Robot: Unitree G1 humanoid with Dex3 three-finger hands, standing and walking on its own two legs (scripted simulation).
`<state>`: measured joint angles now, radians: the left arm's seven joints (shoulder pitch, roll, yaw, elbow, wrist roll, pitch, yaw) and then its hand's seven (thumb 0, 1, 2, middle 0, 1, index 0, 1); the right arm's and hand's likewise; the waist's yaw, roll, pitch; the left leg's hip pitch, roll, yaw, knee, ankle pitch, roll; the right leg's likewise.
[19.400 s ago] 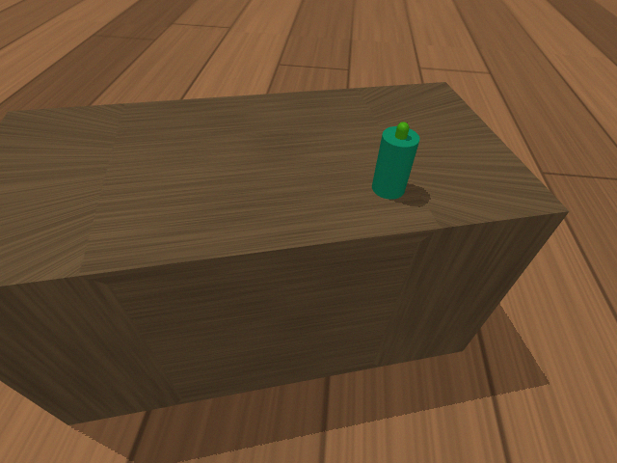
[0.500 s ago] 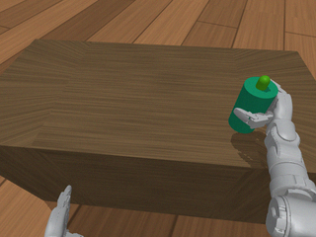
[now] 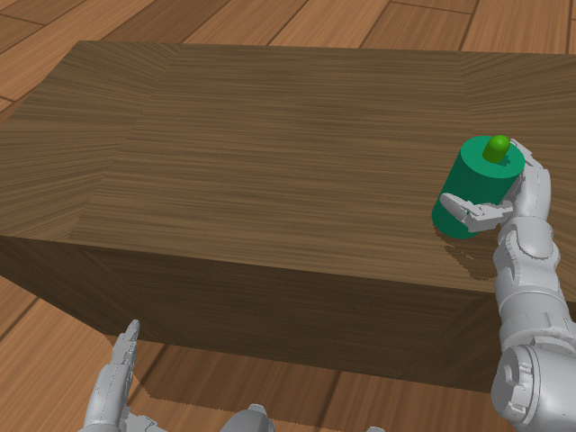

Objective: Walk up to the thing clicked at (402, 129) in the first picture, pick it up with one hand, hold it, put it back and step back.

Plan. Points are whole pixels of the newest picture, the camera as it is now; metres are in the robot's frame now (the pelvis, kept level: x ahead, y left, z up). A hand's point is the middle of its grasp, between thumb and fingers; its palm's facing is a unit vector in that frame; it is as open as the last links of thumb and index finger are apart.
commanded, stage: lower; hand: right
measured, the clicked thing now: (476, 183) +0.48 -0.18 +0.07
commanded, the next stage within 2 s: loosen in 0.28 s
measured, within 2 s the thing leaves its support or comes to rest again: rests again in 0.20 s
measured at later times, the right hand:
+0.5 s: hand (474, 190) +0.49 -0.19 +0.05, palm faces +0.16 +0.99 +0.00, open 10.5 cm
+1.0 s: hand (478, 182) +0.49 -0.19 +0.06, palm faces +0.15 +0.99 +0.01, open 15.5 cm
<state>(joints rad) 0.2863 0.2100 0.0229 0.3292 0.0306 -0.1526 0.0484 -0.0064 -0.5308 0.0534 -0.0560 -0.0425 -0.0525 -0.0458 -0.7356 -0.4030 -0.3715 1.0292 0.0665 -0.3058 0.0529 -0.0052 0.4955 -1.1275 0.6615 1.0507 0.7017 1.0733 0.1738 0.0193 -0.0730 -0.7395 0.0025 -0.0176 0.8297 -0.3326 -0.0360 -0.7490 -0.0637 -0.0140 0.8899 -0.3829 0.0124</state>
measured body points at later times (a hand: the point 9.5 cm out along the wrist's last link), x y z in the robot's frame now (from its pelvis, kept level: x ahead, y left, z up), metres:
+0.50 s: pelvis +0.00 +0.00 -0.02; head +0.09 -0.02 +0.42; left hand +0.15 +0.27 -0.04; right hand +0.47 -0.24 +0.05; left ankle +0.04 +0.14 -0.69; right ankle +0.03 -0.12 -0.69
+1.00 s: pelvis +0.00 +0.00 -0.02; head +0.10 -0.02 +0.42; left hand +0.15 +0.26 -0.04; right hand +0.48 -0.25 +0.06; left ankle +0.04 +0.14 -0.69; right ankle +0.03 -0.12 -0.69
